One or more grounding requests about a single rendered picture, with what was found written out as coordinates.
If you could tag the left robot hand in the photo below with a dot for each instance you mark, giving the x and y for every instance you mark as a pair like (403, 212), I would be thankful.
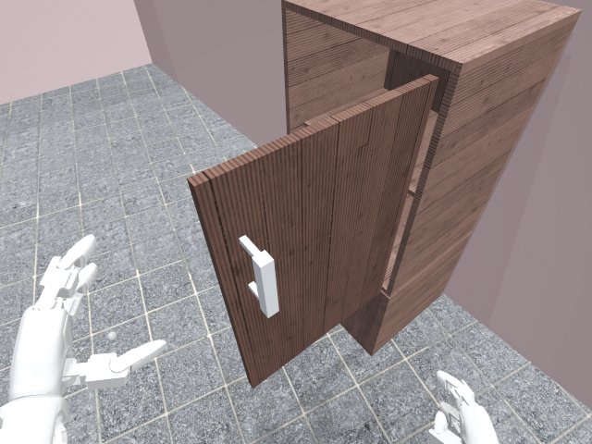
(39, 364)

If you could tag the right robot hand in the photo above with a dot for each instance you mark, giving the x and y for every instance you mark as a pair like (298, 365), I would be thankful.
(471, 424)

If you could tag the left robot forearm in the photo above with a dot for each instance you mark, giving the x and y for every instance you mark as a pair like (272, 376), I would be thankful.
(37, 419)

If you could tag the handle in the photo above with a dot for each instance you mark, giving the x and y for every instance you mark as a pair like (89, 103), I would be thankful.
(265, 289)

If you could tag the cupboard door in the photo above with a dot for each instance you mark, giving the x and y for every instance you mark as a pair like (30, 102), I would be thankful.
(325, 202)

